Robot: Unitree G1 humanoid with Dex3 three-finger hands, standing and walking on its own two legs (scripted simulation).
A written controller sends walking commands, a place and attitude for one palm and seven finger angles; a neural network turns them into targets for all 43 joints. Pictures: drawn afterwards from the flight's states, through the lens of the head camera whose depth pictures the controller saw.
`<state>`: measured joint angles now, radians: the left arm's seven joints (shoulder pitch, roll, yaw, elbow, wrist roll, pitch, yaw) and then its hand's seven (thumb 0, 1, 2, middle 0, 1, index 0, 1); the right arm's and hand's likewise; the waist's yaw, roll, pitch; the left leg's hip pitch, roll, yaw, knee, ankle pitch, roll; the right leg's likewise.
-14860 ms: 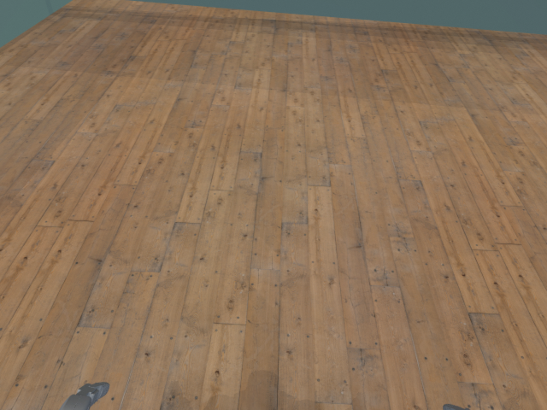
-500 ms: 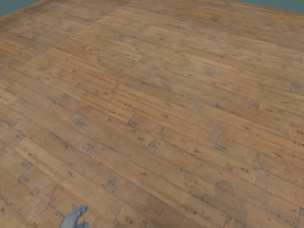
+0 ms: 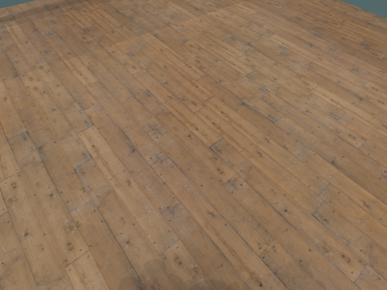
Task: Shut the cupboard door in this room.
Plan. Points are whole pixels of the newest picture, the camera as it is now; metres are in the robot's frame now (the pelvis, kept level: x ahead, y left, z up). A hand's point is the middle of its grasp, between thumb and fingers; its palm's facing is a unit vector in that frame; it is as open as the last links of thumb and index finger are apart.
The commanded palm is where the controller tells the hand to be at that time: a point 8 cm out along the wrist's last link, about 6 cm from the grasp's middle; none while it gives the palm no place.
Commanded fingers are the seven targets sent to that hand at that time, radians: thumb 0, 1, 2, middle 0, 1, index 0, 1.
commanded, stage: turn or walk to find it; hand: left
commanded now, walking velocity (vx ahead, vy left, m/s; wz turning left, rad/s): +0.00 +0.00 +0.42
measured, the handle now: out of the picture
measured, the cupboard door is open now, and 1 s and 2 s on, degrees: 80 80 80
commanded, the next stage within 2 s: none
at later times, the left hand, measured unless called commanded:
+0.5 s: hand out of the picture +0.06 +0.19 -0.14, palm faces +0.19 -0.94 -0.30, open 7.3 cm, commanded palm none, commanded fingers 0.00 0.90 0.90 -0.20 -0.30 -0.20 -0.30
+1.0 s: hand out of the picture -0.12 +0.19 -0.19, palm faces +0.47 -0.85 -0.23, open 7.3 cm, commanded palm none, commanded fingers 0.00 0.90 0.90 -0.20 -0.30 -0.20 -0.30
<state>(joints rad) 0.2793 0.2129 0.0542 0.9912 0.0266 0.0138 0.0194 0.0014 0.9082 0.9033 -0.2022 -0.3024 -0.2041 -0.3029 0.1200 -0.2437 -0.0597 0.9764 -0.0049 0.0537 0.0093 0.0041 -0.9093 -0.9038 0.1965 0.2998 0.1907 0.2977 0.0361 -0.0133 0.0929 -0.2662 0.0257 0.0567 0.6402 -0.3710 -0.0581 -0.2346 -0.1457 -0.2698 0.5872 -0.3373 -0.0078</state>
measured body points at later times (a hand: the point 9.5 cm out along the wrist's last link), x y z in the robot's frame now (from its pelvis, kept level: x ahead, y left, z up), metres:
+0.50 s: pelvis -0.01 -0.03 +0.00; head +0.02 -0.06 +0.44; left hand +0.05 +0.23 -0.12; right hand +0.08 -0.26 -0.17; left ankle -0.03 +0.12 -0.71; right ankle +0.02 -0.13 -0.73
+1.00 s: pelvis -0.05 -0.01 -0.01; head -0.04 +0.02 +0.44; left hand -0.14 +0.23 -0.17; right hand +0.13 -0.21 -0.14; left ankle -0.10 +0.08 -0.74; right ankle +0.02 -0.13 -0.73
